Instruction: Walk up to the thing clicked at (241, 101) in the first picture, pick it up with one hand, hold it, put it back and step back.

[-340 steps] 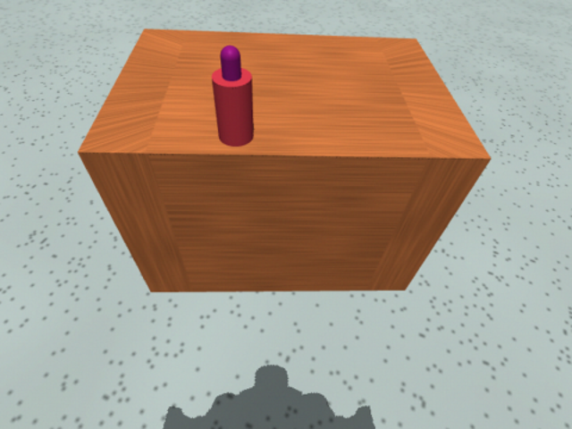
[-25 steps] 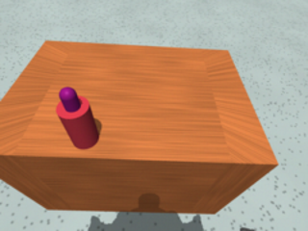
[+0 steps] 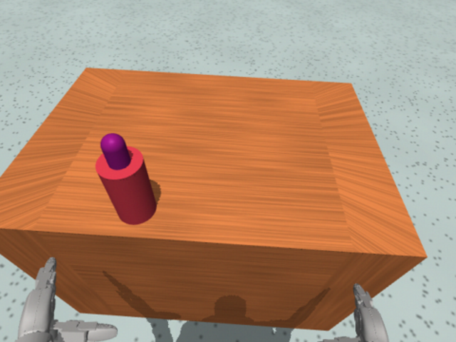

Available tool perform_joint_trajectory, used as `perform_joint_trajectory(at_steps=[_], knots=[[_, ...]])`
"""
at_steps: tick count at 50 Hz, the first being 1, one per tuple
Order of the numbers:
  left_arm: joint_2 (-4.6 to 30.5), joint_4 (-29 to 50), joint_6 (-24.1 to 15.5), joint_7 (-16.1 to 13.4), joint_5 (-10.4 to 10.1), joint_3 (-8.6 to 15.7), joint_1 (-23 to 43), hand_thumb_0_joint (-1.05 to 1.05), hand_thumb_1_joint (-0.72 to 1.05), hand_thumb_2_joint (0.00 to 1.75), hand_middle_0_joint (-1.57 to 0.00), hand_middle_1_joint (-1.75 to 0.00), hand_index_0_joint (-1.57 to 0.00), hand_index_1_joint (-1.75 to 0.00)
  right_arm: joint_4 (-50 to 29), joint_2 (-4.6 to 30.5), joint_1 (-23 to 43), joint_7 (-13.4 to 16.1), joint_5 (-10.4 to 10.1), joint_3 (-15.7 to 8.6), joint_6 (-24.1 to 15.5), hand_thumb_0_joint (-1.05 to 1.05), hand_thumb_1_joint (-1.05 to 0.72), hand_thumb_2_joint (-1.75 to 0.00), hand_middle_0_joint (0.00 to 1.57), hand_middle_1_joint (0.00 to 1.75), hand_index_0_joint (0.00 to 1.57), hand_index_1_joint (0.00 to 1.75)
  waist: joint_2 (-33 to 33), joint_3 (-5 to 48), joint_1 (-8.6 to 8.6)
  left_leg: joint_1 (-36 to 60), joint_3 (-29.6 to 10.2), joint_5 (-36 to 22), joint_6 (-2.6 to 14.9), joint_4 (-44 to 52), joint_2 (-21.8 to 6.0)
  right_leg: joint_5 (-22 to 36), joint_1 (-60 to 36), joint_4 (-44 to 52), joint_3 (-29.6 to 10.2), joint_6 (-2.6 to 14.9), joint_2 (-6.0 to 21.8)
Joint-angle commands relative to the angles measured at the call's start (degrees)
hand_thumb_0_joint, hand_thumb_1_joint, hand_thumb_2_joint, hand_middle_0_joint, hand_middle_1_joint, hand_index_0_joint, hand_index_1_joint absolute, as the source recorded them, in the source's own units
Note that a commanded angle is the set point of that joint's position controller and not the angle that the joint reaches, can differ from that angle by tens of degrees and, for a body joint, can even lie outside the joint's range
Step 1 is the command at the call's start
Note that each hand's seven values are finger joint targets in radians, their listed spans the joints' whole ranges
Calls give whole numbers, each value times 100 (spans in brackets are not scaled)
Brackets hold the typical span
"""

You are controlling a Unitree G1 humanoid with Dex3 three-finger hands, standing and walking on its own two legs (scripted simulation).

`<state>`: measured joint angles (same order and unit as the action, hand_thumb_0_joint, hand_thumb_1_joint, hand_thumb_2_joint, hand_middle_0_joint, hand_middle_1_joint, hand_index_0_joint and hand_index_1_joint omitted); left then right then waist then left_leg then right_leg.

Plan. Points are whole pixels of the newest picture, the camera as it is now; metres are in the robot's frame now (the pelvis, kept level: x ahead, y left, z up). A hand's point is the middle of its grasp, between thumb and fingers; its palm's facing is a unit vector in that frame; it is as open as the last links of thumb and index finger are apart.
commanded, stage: rise first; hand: left
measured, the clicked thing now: (125, 177) +0.41 +0.21 +0.03
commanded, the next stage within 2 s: go down in 1.14 s
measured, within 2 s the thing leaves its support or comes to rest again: neither
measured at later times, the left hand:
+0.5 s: hand (58, 294) +0.17 +0.24 +0.05, palm faces +0.29 -0.88 -0.37, open 17.6 cm
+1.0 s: hand (46, 293) +0.16 +0.24 +0.09, palm faces +0.30 -0.87 -0.40, open 17.6 cm
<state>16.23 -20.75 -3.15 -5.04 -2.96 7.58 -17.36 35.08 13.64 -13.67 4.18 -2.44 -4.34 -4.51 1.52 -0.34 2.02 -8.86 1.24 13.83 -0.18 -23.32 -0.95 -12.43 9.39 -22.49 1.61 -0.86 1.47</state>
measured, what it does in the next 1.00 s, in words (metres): stands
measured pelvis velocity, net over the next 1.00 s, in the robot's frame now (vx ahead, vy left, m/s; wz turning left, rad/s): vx -0.02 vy -0.01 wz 0.02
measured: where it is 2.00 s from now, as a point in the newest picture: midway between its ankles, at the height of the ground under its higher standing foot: outside the picture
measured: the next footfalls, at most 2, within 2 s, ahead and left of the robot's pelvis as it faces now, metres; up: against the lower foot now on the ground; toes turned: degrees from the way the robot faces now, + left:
none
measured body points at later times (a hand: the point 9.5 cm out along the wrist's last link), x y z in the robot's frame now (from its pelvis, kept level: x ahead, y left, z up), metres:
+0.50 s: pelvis -0.01 -0.01 +0.00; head -0.01 -0.02 +0.45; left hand +0.15 +0.29 +0.07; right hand +0.16 -0.27 -0.09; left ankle -0.01 +0.12 -0.74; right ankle +0.00 -0.13 -0.74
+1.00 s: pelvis -0.02 -0.01 +0.00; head -0.02 -0.03 +0.45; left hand +0.14 +0.28 +0.11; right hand +0.15 -0.27 -0.09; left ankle -0.01 +0.12 -0.74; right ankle +0.00 -0.13 -0.74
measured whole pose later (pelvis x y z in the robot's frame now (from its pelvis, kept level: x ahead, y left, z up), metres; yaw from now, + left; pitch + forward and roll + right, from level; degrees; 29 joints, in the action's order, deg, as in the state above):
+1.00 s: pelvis -0.02 -0.01 +0.00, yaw +1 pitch -4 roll +0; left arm 18.2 8.6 -13.8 -1.5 -2.6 13.2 -27.6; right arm 39.9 13.0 -12.0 2.5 -1.3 -8.3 -7.0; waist 2.8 -3.0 3.1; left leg -5.8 0.1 12.4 -0.6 -22.4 -0.9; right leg -11.9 6.2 -22.4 2.8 -0.3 1.5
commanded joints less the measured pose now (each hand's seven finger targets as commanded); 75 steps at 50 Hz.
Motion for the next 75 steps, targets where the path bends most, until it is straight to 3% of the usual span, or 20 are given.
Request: perform_joint_trajectory(at_steps=[1,4,8,13,16,23,26,29,31,38,43,46,56,59,62,63,64,66,69,75], knots=[[1001,1667,-383,-55,14,590,168,0,-53,2,-3,-4,-3,-4,-1020,893,437,63,61,-379,-322,0,54,-2,5,5,5,5,14,498,-7,202,134,-1312,40,363,67,1089,-362,245,156,168,-121],[908,1982,-397,28,4,569,-214,0,-53,2,-3,-4,-3,-4,-930,861,-86,16,65,-509,-281,0,55,-2,5,5,5,5,-29,371,-98,272,158,-1449,45,358,59,1277,-353,255,178,153,-130],[1016,2491,-472,91,-16,673,-145,0,-52,1,-2,-3,-2,-3,-963,717,319,-67,56,-384,-251,0,56,-2,5,5,5,5,-21,255,12,224,133,-1538,42,373,51,1301,-395,269,208,155,-129],[1066,2954,-590,115,-14,836,-352,0,-53,2,-2,-3,-2,-3,-912,1095,430,-40,110,-781,-252,0,57,-2,5,5,5,5,72,396,-5,367,120,-1674,23,378,30,1409,-520,228,201,172,-136],[1041,3291,-686,140,-5,860,-278,0,-54,2,-3,-3,-2,-3,-759,720,544,-84,119,-493,-265,0,56,-2,5,5,5,5,157,253,110,303,104,-1556,24,386,46,1256,-537,252,220,181,-128],[1153,3483,-872,209,-13,1067,-588,0,-54,2,-3,-3,-2,-4,-560,916,487,-86,156,-728,-300,0,56,-2,5,5,5,5,-54,134,47,247,135,-1008,95,424,84,798,-374,382,218,132,-88],[1212,3586,-968,226,-13,1178,-575,0,-55,3,-3,-4,-3,-4,-360,665,456,-105,143,-567,-297,0,55,-3,5,5,5,5,-9,88,81,236,156,-949,119,408,124,756,-358,431,195,110,-49],[1291,3746,-1045,222,-22,1242,-464,0,-56,3,-4,-4,-3,-4,-542,1034,712,-67,156,-797,-374,0,55,-3,5,5,5,5,-38,91,31,228,127,-746,109,449,119,541,-280,445,197,124,-62],[1115,3863,-1114,253,-8,1115,-590,0,-56,4,-3,-4,-3,-5,-377,574,640,-111,135,-478,-395,0,55,-3,5,5,5,5,29,37,109,199,116,-659,111,490,129,428,-312,455,219,140,-77],[1212,3854,-1261,231,11,1225,-454,0,-57,5,-4,-4,-3,-5,-325,851,739,-61,154,-712,-483,0,55,-3,5,5,5,5,-121,101,36,251,89,-603,135,487,140,406,-281,465,213,104,-58],[1131,3995,-1363,264,19,1157,-561,0,-56,6,-3,-4,-2,-5,-110,522,625,-98,145,-482,-512,0,56,-4,5,5,5,5,-33,6,95,199,96,-557,137,498,166,338,-233,484,220,109,-38],[1312,4072,-1429,243,4,1375,-715,0,-55,6,-3,-4,-2,-5,-510,978,776,-87,139,-775,-567,0,57,-3,5,5,5,5,-101,177,114,220,37,-727,114,500,115,500,-415,391,272,129,-99],[1052,4219,-1523,294,-7,1138,-690,0,-58,9,-3,-4,-1,-6,-238,604,618,-137,113,-597,-571,0,56,-4,5,5,5,5,9,-53,68,184,75,-724,119,485,149,520,-264,428,242,120,-63],[1322,4265,-1547,264,2,1439,-688,0,-59,9,-4,-5,-2,-7,-339,751,630,-119,115,-670,-588,0,54,-5,5,5,5,5,49,95,122,222,58,-710,123,494,144,493,-336,423,261,134,-64],[1011,4056,-1537,317,-3,1135,-851,0,-58,10,-3,-4,-1,-6,-458,667,726,-145,98,-613,-599,0,55,-5,5,5,5,5,-76,85,94,217,55,-819,117,482,133,616,-344,383,261,126,-77],[1128,4005,-1540,300,-11,1290,-842,0,-61,2,-7,-6,-7,-6,-353,766,615,-130,99,-691,-593,0,51,-5,5,5,5,5,-104,-15,78,213,27,-821,111,497,115,610,-313,361,285,128,-105],[663,4230,-1705,444,-159,1201,-481,0,-61,4,-8,-7,-7,-8,-236,402,706,-232,160,-351,-543,0,50,-6,5,5,5,5,-91,259,99,4,10,-790,77,200,129,533,-190,146,233,101,-95],[1174,4059,-1806,512,-200,1644,-357,0,-61,4,-8,-8,-8,-9,-507,942,904,-209,184,-725,-552,0,49,-6,5,5,5,5,-129,413,71,27,-7,-750,60,152,128,480,-201,122,221,93,-90],[1206,3857,-1864,574,-134,1611,-108,0,-61,5,-7,-8,-7,-8,-630,848,708,-211,195,-713,-483,0,51,-5,5,5,5,5,-88,514,-50,31,-2,-780,72,53,152,575,-131,55,157,88,-47],[1447,3296,-1767,883,-504,1960,861,0,-61,6,-6,-6,-6,-7,-401,612,868,-159,119,-534,-416,0,51,-5,5,5,5,5,-17,334,-68,-235,-9,-509,85,7,188,404,10,37,149,55,-5]])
